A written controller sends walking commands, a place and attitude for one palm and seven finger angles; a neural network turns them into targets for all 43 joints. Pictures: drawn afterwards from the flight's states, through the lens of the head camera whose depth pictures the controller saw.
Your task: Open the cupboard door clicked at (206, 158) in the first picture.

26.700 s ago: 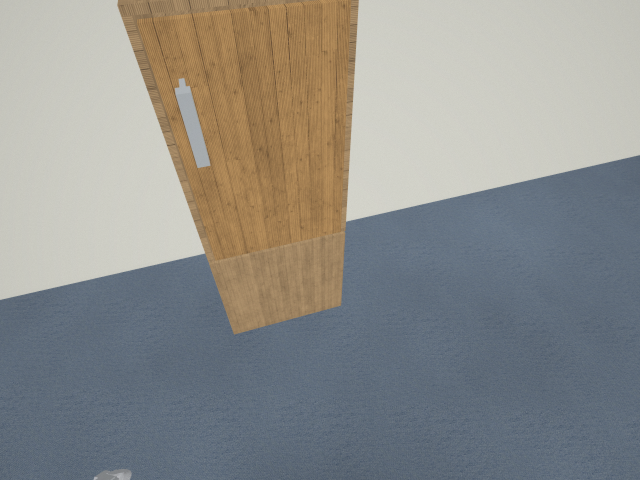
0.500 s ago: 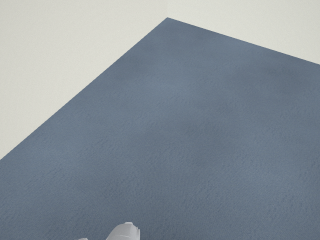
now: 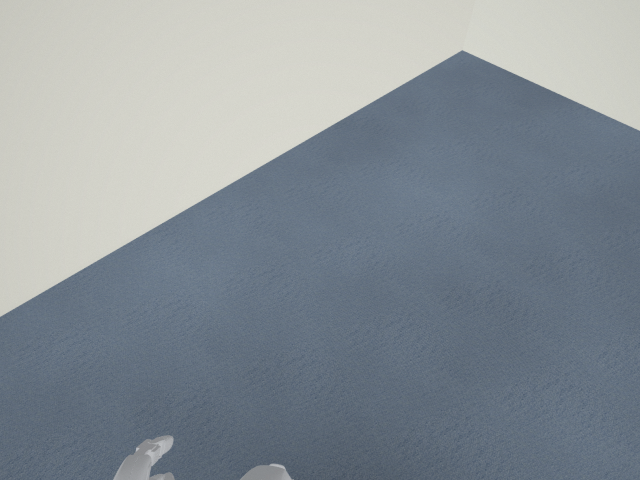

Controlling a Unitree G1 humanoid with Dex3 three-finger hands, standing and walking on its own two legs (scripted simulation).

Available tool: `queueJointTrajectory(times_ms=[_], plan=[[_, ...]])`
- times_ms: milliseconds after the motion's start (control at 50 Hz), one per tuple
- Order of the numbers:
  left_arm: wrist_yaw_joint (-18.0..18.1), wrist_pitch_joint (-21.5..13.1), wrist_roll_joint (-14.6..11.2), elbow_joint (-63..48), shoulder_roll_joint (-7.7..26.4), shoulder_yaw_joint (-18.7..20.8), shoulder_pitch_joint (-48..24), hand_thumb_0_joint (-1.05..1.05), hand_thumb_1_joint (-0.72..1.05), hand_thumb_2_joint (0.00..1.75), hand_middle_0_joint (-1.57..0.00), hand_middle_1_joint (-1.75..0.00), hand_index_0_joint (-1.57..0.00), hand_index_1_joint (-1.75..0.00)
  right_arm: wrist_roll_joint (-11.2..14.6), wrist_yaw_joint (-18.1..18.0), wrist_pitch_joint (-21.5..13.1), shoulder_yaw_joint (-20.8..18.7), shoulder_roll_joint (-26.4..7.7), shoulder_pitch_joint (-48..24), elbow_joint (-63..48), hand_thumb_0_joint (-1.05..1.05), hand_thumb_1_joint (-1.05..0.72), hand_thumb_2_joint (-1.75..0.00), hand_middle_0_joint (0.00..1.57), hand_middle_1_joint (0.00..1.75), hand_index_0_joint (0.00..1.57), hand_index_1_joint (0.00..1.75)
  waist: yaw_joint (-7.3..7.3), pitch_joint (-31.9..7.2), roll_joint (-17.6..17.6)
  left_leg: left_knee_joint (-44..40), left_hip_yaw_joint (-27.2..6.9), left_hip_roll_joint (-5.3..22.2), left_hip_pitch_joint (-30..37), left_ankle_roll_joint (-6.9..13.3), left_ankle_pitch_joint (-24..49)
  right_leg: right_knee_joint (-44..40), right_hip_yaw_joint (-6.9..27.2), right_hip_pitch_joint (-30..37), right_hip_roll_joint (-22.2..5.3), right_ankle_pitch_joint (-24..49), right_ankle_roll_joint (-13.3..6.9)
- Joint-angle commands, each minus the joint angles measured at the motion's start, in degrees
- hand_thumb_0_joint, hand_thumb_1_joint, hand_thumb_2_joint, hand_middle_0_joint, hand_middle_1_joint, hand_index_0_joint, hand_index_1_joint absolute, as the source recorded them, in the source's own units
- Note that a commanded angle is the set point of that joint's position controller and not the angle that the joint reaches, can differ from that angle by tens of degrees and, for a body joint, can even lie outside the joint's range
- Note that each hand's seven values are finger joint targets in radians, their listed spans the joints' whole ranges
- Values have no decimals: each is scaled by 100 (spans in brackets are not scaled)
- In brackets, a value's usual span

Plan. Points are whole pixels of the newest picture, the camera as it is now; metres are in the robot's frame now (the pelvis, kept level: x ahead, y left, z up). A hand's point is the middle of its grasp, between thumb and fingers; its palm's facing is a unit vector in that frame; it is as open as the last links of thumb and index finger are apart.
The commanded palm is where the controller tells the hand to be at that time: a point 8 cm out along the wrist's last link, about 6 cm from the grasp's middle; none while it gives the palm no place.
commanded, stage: turn to face it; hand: left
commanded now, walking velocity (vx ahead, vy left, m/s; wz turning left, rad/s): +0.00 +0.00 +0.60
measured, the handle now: out of the picture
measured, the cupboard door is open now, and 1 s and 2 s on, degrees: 42 42 42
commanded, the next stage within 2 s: none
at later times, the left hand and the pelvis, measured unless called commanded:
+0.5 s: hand out of the picture +0.00 +0.24 -0.17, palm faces +0.36 -0.90 -0.25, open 7.4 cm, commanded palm none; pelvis +0.02 +0.02 +0.01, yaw +19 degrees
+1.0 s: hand out of the picture +0.03 +0.18 -0.15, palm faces +0.58 -0.78 -0.24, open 7.4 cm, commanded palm none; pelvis +0.07 -0.02 +0.01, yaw +37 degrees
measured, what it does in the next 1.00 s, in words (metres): steps on the spot, turning left: left foot, then right foot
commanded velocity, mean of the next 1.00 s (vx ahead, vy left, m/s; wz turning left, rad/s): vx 0.00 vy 0.00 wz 0.60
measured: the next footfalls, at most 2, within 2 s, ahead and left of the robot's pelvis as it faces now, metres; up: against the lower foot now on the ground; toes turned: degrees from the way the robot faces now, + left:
left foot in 0.36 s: +0.03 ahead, +0.12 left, +0.00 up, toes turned +21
right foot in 0.78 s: +0.14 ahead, -0.11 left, +0.00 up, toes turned +25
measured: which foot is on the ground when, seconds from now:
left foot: up 0.00-0.34, down 0.36-0.78, up 0.80-1.00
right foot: down 0.00-0.36, up 0.38-0.76, down 0.78-1.00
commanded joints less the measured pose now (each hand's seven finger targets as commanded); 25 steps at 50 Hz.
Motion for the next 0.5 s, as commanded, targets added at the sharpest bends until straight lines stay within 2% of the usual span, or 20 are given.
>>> queueJointTrajectory(times_ms=[0,20,40,60,100,140,180,240,280,300,320,340,360,380,400,420,440,480], plan=[[143,-66,5,-277,1026,214,410,0,90,90,-20,-30,-20,-30,-18,24,-47,-184,-580,-317,-498,0,-90,-90,20,30,20,30,99,-516,-1665,3105,119,218,-1290,-65,-483,-1822,1664,995,-2040,1684,-742],[133,-73,-2,-327,810,157,184,0,90,90,-20,-30,-20,-30,-22,66,-23,-157,-507,-245,-409,0,-90,-90,20,30,20,30,-50,-411,-1495,3170,247,309,-1255,-134,-101,-1672,944,916,-1734,2151,-609],[130,-95,1,-345,723,128,153,0,90,90,-20,-30,-20,-30,-11,92,-6,-123,-427,-204,-359,0,-90,-90,20,30,20,30,-87,-454,-1419,3056,368,322,-1161,-178,78,-1600,539,932,-1602,2528,-539],[130,-108,3,-332,711,122,224,0,90,90,-20,-30,-20,-30,-3,106,9,-95,-389,-238,-324,0,-90,-90,20,30,20,30,-62,-468,-1415,2825,465,325,-1094,-205,131,-1566,323,1019,-1537,2774,-495],[145,-117,20,-251,773,163,458,0,90,90,-20,-30,-20,-30,9,118,1,-50,-296,-361,-316,0,-90,-90,20,30,20,30,58,-613,-1200,2062,669,326,-998,-236,-5,-1421,92,1503,-1605,3282,-516],[137,-119,19,-133,883,200,703,0,90,90,-20,-30,-20,-30,19,120,-6,-11,-221,-546,-339,0,-90,-90,20,30,20,30,173,-642,-1154,1438,839,314,-859,-233,-103,-1307,-40,1732,-1705,3634,-560],[129,-110,47,-36,935,231,849,0,90,90,-20,-30,-20,-30,32,129,-45,28,-147,-683,-387,0,-90,-90,20,30,20,30,287,-674,-1292,778,999,270,-667,-191,-210,-1172,-118,1907,-1755,3934,-573],[112,-93,53,29,1065,303,952,0,90,90,-20,-30,-20,-30,49,118,-100,53,-165,-707,-435,0,-90,-90,20,30,20,30,333,-740,-1458,-12,1196,202,-325,-67,-215,-902,-208,1988,-1903,4289,-603],[93,-89,46,60,1099,323,824,0,90,90,-20,-30,-20,-30,41,106,-138,26,-249,-417,-412,0,-90,-90,20,30,20,30,144,-881,-1404,-860,1274,145,286,9,250,-453,-434,1809,-1882,4171,-427],[67,-87,-9,32,1122,332,748,0,90,90,-20,-30,-20,-30,16,93,-172,-7,-413,-96,-330,0,-90,-90,20,30,20,30,-63,-1055,-1100,-1526,1307,92,994,89,889,82,-656,1470,-1776,4012,-229],[32,-63,-58,-89,993,318,658,0,90,90,-20,-30,-20,-30,-30,72,-220,-130,-850,355,-249,0,-90,-90,20,30,20,30,-347,-1339,-182,-1903,487,814,2259,420,2337,1133,-883,300,-1468,2633,106],[-25,-40,-86,-386,549,175,392,0,90,90,-20,-30,-20,-30,-56,26,-231,-307,-1535,796,-175,0,-90,-90,20,30,20,30,-601,-1411,1681,-2006,-1751,2529,3038,1389,4974,2535,-789,-1472,-577,-1808,519],[53,73,-1,-517,663,159,-38,0,90,90,-20,-30,-20,-30,-12,-19,-179,-292,-1573,1086,-23,0,-90,-90,20,30,20,30,-692,-1412,1099,-1962,-1640,2692,2702,1676,4921,3045,19,-1600,-508,-2079,426],[88,83,-26,-459,567,162,-183,0,90,90,-20,-30,-20,-30,-19,-108,-207,-273,-1434,920,-92,0,-90,-90,20,30,20,30,-571,-1355,1099,-1891,-1499,2420,2553,1595,4824,3251,242,-1747,-532,-1738,432],[61,87,-33,-339,597,172,-214,0,90,90,-20,-30,-20,-30,-33,-157,-220,-237,-1282,592,-170,0,-90,-90,20,30,20,30,-472,-1016,985,-1993,-1239,2187,2133,1473,4486,3335,363,-1751,-537,-1376,464],[21,118,-30,-219,602,190,-112,0,90,90,-20,-30,-20,-30,-39,-168,-231,-180,-1156,271,-254,0,-90,-90,20,30,20,30,-282,-769,792,-2106,-912,1902,1737,1297,4158,3302,410,-1574,-516,-962,480],[-12,140,-18,-142,589,197,26,0,90,90,-20,-30,-20,-30,-42,-168,-257,-139,-1083,126,-285,0,-90,-90,20,30,20,30,-147,-700,568,-2145,-681,1672,1605,1155,4040,3204,378,-1436,-447,-693,488],[-37,154,-17,-53,569,197,222,0,90,90,-20,-30,-20,-30,-30,-161,-292,-111,-1055,51,-291,0,-90,-90,20,30,20,30,-21,-743,518,-2192,-477,1485,1611,1063,3839,2863,343,-1268,-386,-464,507]])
